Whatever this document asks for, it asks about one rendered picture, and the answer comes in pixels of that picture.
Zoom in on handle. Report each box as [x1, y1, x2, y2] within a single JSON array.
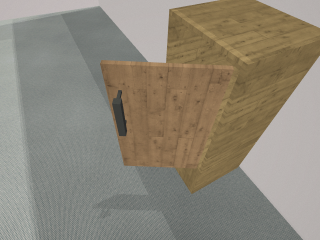
[[112, 90, 127, 137]]

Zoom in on cupboard door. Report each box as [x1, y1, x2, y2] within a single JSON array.
[[100, 60, 234, 169]]

